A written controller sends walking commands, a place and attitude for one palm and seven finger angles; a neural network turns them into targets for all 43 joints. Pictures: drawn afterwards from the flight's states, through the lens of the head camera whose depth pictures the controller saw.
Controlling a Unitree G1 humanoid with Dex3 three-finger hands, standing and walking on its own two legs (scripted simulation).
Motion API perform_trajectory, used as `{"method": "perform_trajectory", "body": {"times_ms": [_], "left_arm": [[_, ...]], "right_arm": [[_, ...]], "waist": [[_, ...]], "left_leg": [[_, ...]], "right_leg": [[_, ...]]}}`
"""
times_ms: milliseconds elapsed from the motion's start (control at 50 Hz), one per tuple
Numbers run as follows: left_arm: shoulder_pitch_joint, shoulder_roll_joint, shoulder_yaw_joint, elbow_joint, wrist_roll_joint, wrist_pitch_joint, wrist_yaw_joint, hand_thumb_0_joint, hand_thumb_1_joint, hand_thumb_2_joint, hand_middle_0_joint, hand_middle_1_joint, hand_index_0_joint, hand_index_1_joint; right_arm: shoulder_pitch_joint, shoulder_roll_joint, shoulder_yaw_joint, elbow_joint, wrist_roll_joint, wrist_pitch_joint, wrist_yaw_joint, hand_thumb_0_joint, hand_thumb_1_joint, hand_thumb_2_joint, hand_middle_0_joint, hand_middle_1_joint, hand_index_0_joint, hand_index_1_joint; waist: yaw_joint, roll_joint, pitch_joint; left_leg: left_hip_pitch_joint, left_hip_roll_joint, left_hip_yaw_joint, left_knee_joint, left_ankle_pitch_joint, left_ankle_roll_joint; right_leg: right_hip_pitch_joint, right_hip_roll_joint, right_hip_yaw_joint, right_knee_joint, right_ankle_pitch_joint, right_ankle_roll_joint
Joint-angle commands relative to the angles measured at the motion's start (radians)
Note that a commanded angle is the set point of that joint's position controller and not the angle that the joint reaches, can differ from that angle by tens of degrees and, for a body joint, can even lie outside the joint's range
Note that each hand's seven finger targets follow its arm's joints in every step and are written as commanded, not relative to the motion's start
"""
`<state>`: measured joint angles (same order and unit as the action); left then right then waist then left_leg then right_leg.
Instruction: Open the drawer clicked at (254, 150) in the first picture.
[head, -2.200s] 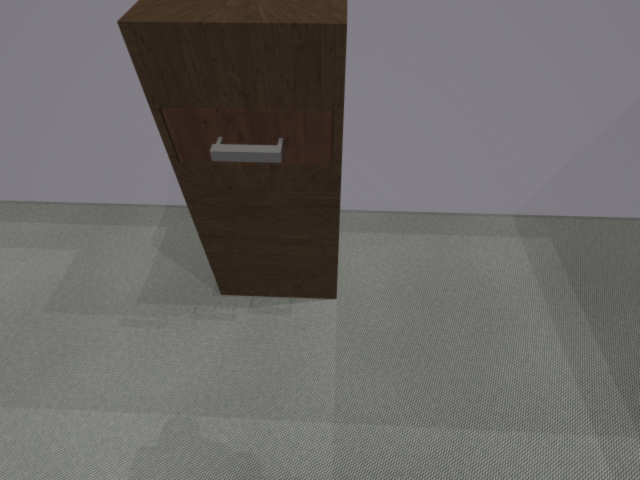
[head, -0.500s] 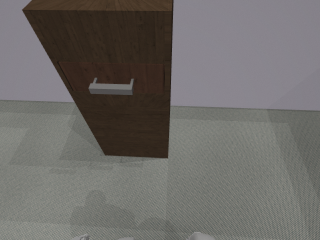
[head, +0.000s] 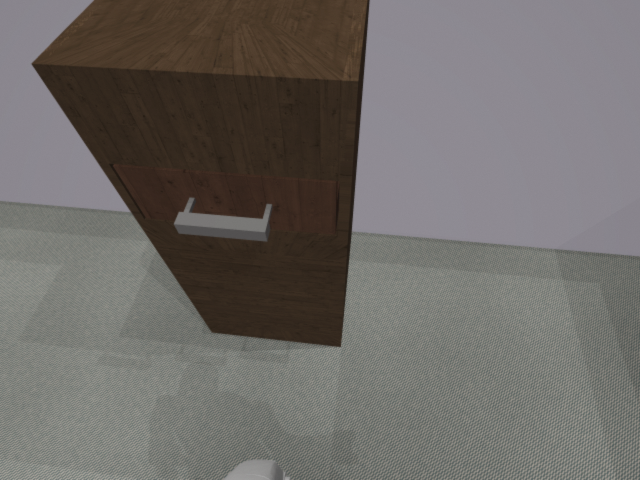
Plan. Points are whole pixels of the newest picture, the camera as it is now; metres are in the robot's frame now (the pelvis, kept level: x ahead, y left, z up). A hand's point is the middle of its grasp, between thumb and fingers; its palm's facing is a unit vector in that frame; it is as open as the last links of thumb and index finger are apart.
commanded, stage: come to a stop and stand still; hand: left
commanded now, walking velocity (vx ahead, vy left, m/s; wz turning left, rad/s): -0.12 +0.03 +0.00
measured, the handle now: (226, 216) +0.52 +0.22 -0.08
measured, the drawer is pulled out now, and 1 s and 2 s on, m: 0.00 0.00 0.00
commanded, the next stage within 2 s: look again from close up in 0.86 s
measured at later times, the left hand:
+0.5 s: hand out of the picture +0.08 +0.17 -0.18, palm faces -0.03 -0.97 -0.26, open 7.4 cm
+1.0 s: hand out of the picture +0.00 +0.13 -0.18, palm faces +0.03 -0.98 -0.21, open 7.3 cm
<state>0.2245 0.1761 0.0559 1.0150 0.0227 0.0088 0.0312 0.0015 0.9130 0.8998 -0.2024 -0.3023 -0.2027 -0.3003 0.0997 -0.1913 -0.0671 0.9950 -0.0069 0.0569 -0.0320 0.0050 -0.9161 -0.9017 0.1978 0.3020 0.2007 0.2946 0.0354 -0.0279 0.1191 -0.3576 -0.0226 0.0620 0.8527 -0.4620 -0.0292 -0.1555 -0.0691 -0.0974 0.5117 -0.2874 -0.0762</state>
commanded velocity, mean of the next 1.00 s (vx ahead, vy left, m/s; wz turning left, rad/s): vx -0.01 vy -0.02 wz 0.00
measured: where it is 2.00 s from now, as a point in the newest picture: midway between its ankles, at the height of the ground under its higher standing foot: outside the picture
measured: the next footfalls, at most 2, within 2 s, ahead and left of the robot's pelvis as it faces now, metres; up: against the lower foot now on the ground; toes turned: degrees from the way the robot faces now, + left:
left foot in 0.12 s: +0.02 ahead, +0.10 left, +0.00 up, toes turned +0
right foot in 0.46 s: +0.01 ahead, -0.15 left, +0.00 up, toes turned -1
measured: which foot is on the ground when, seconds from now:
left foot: up 0.00-0.10, down 0.12-1.00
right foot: down 0.00-0.14, up 0.16-0.44, down 0.46-1.00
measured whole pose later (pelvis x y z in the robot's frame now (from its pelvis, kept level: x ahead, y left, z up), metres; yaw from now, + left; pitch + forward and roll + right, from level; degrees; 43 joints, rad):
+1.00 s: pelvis -0.02 -0.05 -0.01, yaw -1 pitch -1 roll -1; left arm 0.25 0.14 0.02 1.11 0.01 -0.01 0.04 0.00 0.92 0.90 -0.20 -0.30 -0.20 -0.30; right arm 0.31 -0.14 -0.02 1.12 -0.02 0.02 -0.03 0.01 -0.91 -0.90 0.20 0.30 0.20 0.29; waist -0.01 0.03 0.05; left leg -0.23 0.09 -0.03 0.53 -0.27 -0.06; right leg -0.18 0.04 -0.03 0.46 -0.26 -0.03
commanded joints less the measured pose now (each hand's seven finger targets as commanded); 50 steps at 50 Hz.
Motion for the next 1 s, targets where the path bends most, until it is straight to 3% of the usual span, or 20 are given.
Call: {"method": "perform_trajectory", "body": {"times_ms": [0,60,80,100,120,160,260,340,380,400,420,440,460,500,560,620,920,940,960,980], "left_arm": [[0.065,0.175,0.046,-0.040,0.006,-0.005,0.024,0.000,0.900,0.900,-0.200,-0.300,-0.200,-0.300],[0.044,0.187,0.048,-0.033,-0.001,-0.006,0.027,0.000,0.900,0.900,-0.200,-0.300,-0.200,-0.300],[0.029,0.178,0.045,-0.042,-0.009,-0.007,0.026,0.000,0.900,0.900,-0.200,-0.300,-0.200,-0.300],[0.064,0.125,0.035,-0.063,-0.021,-0.006,0.025,0.000,0.900,0.900,-0.200,-0.300,-0.200,-0.300],[0.068,0.085,0.017,-0.074,-0.014,-0.008,0.032,0.000,0.900,0.900,-0.200,-0.300,-0.200,-0.300],[0.001,0.103,0.029,-0.080,-0.013,0.020,0.037,0.000,0.900,0.900,-0.200,-0.300,-0.200,-0.300],[0.004,0.091,0.023,-0.080,-0.012,0.025,0.005,0.000,0.900,0.900,-0.200,-0.300,-0.200,-0.300],[-0.022,0.067,0.005,-0.081,-0.012,0.016,-0.010,0.000,0.900,0.900,-0.200,-0.300,-0.200,-0.300],[0.030,0.083,0.006,-0.050,-0.011,0.004,-0.011,0.000,0.900,0.900,-0.200,-0.300,-0.200,-0.300],[0.054,0.114,0.009,-0.040,-0.008,-0.005,-0.007,0.000,0.900,0.900,-0.200,-0.300,-0.200,-0.300],[0.034,0.168,0.013,-0.036,-0.003,-0.013,-0.001,0.000,0.900,0.900,-0.200,-0.300,-0.200,-0.300],[-0.010,0.205,0.011,-0.042,-0.004,-0.009,-0.003,0.000,0.900,0.900,-0.200,-0.300,-0.200,-0.300],[-0.050,0.194,0.007,-0.048,0.000,-0.005,-0.004,0.000,0.900,0.900,-0.200,-0.300,-0.200,-0.300],[-0.078,0.154,0.002,-0.036,-0.005,-0.009,0.000,0.000,0.900,0.900,-0.200,-0.300,-0.200,-0.300],[-0.067,0.121,-0.004,-0.018,-0.015,-0.010,0.000,0.000,0.900,0.900,-0.200,-0.300,-0.200,-0.300],[-0.029,0.109,0.002,0.006,-0.018,-0.005,-0.003,0.000,0.900,0.900,-0.200,-0.300,-0.200,-0.300],[0.033,0.085,-0.005,0.064,-0.018,-0.014,-0.002,0.000,0.900,0.900,-0.200,-0.300,-0.200,-0.300],[0.186,0.111,-0.008,0.099,-0.006,-0.052,0.043,0.000,0.900,0.900,-0.200,-0.300,-0.200,-0.300],[0.146,0.153,-0.009,0.051,-0.001,-0.068,0.038,0.000,0.900,0.900,-0.200,-0.300,-0.200,-0.300],[0.101,0.155,-0.011,0.035,-0.002,-0.071,0.032,0.000,0.900,0.900,-0.200,-0.300,-0.200,-0.300]], "right_arm": [[0.027,-0.036,-0.002,-0.048,0.001,0.000,0.012,0.000,-0.900,-0.900,0.200,0.300,0.200,0.300],[0.064,-0.069,0.000,-0.047,-0.005,-0.015,0.010,0.000,-0.900,-0.900,0.200,0.300,0.200,0.300],[0.138,-0.101,-0.008,-0.020,-0.009,-0.026,0.011,0.000,-0.900,-0.900,0.200,0.300,0.200,0.300],[0.188,-0.201,-0.022,-0.012,-0.021,-0.037,0.005,0.000,-0.900,-0.900,0.200,0.300,0.200,0.300],[0.247,-0.220,-0.028,-0.001,-0.015,-0.032,0.002,0.000,-0.900,-0.900,0.200,0.300,0.200,0.300],[0.210,-0.194,-0.009,-0.010,-0.018,-0.032,-0.023,0.000,-0.900,-0.900,0.200,0.300,0.200,0.300],[0.150,-0.138,0.007,-0.036,-0.020,-0.050,-0.025,0.000,-0.900,-0.900,0.200,0.300,0.200,0.300],[0.163,-0.144,0.000,-0.008,-0.024,-0.050,-0.015,0.000,-0.900,-0.900,0.200,0.300,0.200,0.300],[0.172,-0.144,-0.004,0.006,-0.014,-0.048,-0.010,0.000,-0.900,-0.900,0.200,0.300,0.200,0.300],[0.178,-0.116,-0.002,0.011,-0.006,-0.049,-0.005,0.000,-0.900,-0.900,0.200,0.300,0.200,0.300],[0.182,-0.064,0.007,0.002,0.002,-0.045,0.001,0.000,-0.900,-0.900,0.200,0.300,0.200,0.300],[0.195,-0.045,0.014,0.003,0.000,-0.032,0.009,0.000,-0.900,-0.900,0.200,0.300,0.200,0.300],[0.198,-0.027,0.016,0.018,-0.007,-0.024,0.010,0.000,-0.900,-0.900,0.200,0.300,0.200,0.300],[0.225,-0.034,0.017,0.048,-0.013,-0.021,0.003,0.000,-0.900,-0.900,0.200,0.300,0.200,0.300],[0.268,-0.041,0.025,0.092,-0.008,-0.041,-0.002,0.000,-0.900,-0.900,0.200,0.300,0.200,0.300],[0.245,-0.041,0.028,0.108,-0.012,-0.048,-0.005,0.000,-0.900,-0.900,0.200,0.300,0.200,0.300],[0.291,-0.026,0.031,0.127,-0.012,-0.048,-0.013,0.000,-0.900,-0.900,0.200,0.300,0.200,0.300],[0.132,-0.057,0.034,0.043,-0.002,-0.070,0.002,0.000,-0.900,-0.900,0.200,0.300,0.200,0.300],[0.189,0.002,0.039,-0.002,-0.001,-0.065,0.010,0.000,-0.900,-0.900,0.200,0.300,0.200,0.300],[0.196,0.000,0.041,0.000,-0.002,-0.052,0.017,0.000,-0.900,-0.900,0.200,0.300,0.200,0.300]], "waist": [[0.001,-0.130,-0.140],[-0.038,-0.139,-0.177],[-0.066,-0.120,-0.240],[-0.065,0.135,-0.298],[-0.101,0.268,-0.270],[-0.082,0.242,-0.177],[-0.040,0.150,-0.193],[-0.051,0.229,-0.170],[-0.027,0.177,-0.177],[-0.017,0.089,-0.178],[-0.038,-0.075,-0.148],[-0.055,-0.125,-0.114],[-0.063,-0.097,-0.088],[-0.072,-0.200,-0.059],[-0.075,-0.077,-0.069],[-0.048,0.058,-0.032],[-0.050,0.018,-0.034],[0.029,-0.054,-0.039],[-0.039,-0.061,-0.132],[-0.043,-0.047,-0.162]], "left_leg": [[-0.062,0.001,-0.021,-0.033,0.006,-0.001],[0.037,0.006,0.007,-0.360,0.198,0.001],[0.229,0.084,-0.025,-0.461,0.590,0.017],[0.455,0.325,-0.269,-0.389,1.163,0.130],[0.438,0.455,-0.305,-0.402,1.551,0.248],[0.271,0.419,-0.303,-0.410,1.420,0.267],[0.288,0.318,-0.201,-0.451,0.945,0.219],[0.216,0.292,-0.187,-0.479,0.731,0.185],[0.166,0.241,-0.163,-0.424,0.615,0.130],[0.123,0.182,-0.123,-0.366,0.450,0.079],[0.059,0.096,-0.041,-0.320,0.193,0.024],[0.105,0.052,-0.013,-0.291,0.054,0.007],[0.144,0.044,-0.019,-0.252,0.059,0.011],[0.150,0.058,-0.036,-0.255,0.137,0.019],[0.196,0.094,-0.066,-0.371,0.330,0.023],[0.143,0.116,-0.084,-0.428,0.333,0.024],[0.178,0.114,-0.067,-0.451,0.317,0.015],[0.045,0.093,-0.028,-0.203,0.210,-0.010],[0.017,0.083,-0.078,-0.152,0.052,0.015],[0.048,0.094,-0.061,-0.142,0.049,0.026]], "right_leg": [[0.177,-0.221,0.164,-0.055,0.979,-0.115],[0.217,-0.167,0.122,0.073,1.009,-0.054],[0.118,-0.124,0.080,0.167,0.798,0.005],[-0.133,-0.014,0.024,0.303,0.282,0.071],[-0.201,0.080,0.081,0.534,-0.405,0.073],[-0.261,0.079,0.220,0.686,-0.385,0.071],[-0.281,0.056,0.167,0.553,-0.203,0.095],[-0.127,0.056,0.079,0.204,-0.171,0.082],[0.007,0.071,0.055,-0.030,0.035,0.077],[0.063,0.024,0.119,-0.138,0.148,0.066],[0.035,-0.122,0.279,-0.179,0.215,0.018],[-0.097,-0.210,0.307,-0.221,0.135,-0.033],[-0.170,-0.181,0.280,-0.220,0.086,-0.045],[-0.168,-0.110,0.248,-0.208,0.111,-0.030],[-0.145,-0.054,0.185,-0.145,0.140,0.007],[-0.108,-0.014,0.170,-0.154,0.058,0.025],[-0.092,-0.012,0.167,-0.212,0.040,0.024],[-0.025,-0.109,0.296,-0.182,0.634,0.094],[0.030,-0.191,0.341,-0.158,0.645,0.031],[0.014,-0.183,0.319,-0.160,0.488,-0.024]]}}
